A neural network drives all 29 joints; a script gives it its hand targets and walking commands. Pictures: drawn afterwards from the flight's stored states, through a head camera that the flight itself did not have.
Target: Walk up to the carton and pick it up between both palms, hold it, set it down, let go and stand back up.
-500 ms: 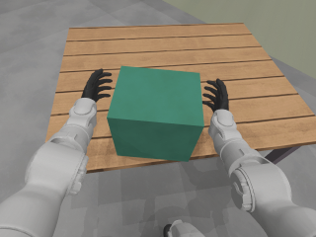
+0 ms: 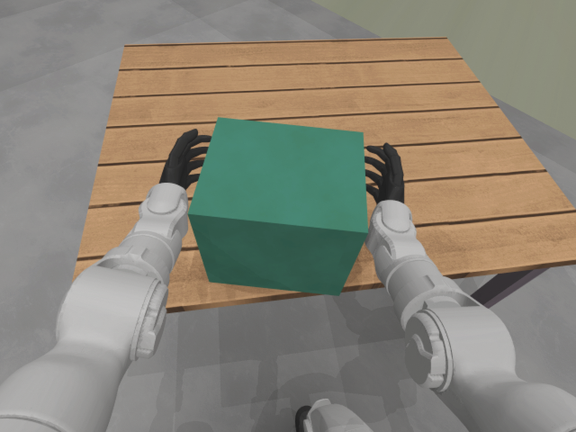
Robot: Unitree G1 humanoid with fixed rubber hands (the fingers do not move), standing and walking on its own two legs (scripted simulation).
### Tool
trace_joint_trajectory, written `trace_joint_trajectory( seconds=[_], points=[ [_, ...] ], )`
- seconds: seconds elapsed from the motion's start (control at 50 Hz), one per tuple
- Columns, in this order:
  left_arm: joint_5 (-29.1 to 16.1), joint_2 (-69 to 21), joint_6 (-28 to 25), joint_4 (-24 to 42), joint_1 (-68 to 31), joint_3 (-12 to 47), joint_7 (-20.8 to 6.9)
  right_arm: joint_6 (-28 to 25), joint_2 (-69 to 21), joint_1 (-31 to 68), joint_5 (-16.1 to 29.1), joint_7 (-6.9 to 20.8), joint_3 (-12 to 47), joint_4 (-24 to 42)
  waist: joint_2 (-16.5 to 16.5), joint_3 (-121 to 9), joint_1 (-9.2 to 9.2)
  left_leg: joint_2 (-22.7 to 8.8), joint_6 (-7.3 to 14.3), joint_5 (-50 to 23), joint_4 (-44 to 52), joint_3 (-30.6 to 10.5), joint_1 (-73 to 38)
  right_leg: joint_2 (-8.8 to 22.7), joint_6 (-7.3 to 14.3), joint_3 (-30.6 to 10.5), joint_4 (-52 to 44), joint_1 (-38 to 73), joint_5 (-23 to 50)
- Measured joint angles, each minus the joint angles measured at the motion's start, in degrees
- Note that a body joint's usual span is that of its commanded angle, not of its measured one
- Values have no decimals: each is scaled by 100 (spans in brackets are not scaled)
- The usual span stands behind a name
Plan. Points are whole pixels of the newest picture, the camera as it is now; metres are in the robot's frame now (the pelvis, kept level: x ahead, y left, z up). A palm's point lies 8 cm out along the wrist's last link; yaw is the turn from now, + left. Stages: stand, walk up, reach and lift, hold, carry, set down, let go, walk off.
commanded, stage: reach and lift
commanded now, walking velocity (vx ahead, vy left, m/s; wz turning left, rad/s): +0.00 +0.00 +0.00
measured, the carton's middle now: (281, 211) +0.42 -0.07 +0.01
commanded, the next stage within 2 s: none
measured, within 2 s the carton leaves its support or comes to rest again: leaves its support in 1.54 s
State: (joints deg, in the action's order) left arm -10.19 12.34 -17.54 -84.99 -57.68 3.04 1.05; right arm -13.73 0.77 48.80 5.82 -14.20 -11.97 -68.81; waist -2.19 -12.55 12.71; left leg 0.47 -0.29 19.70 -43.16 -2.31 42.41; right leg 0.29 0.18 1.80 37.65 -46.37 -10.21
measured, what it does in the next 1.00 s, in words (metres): stands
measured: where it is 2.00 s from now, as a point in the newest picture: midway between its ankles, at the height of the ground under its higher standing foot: outside the picture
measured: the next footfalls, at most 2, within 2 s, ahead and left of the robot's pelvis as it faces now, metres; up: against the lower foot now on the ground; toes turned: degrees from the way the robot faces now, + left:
none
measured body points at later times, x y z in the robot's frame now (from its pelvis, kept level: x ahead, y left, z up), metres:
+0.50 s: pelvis +0.03 +0.01 +0.03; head +0.08 +0.01 +0.47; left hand +0.47 +0.08 +0.07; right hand +0.38 -0.22 +0.06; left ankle +0.00 +0.12 -0.71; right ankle +0.07 -0.12 -0.71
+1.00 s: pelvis +0.03 +0.02 +0.03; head +0.09 +0.03 +0.48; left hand +0.47 +0.08 +0.06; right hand +0.38 -0.21 +0.06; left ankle +0.00 +0.12 -0.71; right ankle +0.07 -0.12 -0.71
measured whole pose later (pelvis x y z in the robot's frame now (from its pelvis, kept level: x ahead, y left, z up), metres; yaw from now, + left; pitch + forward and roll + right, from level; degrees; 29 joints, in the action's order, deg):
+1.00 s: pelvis +0.03 +0.02 +0.03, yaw +0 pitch +12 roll -2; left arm 15.3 3.8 -21.6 -77.0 -48.6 -19.1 1.1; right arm -27.2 -4.7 36.3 -17.2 -7.7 -35.5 -62.5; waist -1.6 -4.8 10.0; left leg -0.1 0.9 15.8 -28.0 -1.6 23.9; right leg 0.1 -1.0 2.5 18.2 -25.6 -4.3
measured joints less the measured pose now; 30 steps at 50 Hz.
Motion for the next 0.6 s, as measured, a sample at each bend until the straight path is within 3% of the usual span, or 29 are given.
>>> trace_joint_trajectory(
  seconds=[0.12, 0.28, 0.36, 0.5, 0.6],
  points=[
    [441, -25, -49, 14, 31, -477, -60, -21, -141, -96, -448, 48, -450, 138, 72, 119, 13, 22, -2, -53, 140, -15, -186, 22, 9, 12, -84, 169, 14],
    [1449, -204, -340, -153, 113, -1511, -100, -403, -532, -487, -1869, 322, -1800, 561, 49, 449, 35, 72, 21, -178, 571, -99, -799, 86, -13, 102, -486, 817, 73],
    [1889, -346, -492, -196, 309, -1915, -138, -626, -641, -763, -2316, 496, -2172, 671, -30, 529, -22, 54, 39, -209, 809, -101, -1154, 72, -40, 114, -782, 1204, 130],
    [2184, -557, -598, 37, 582, -2343, -139, -882, -629, -974, -2585, 600, -2315, 777, -132, 708, -149, 11, 96, -226, 1082, 1, -1572, 30, -96, 36, -1177, 1648, 246],
    [2283, -664, -630, 186, 681, -2465, -109, -1003, -578, -1047, -2493, 625, -2270, 746, -100, 786, -196, -9, 124, -255, 1216, 56, -1732, 13, -122, 0, -1388, 1829, 330]
  ],
)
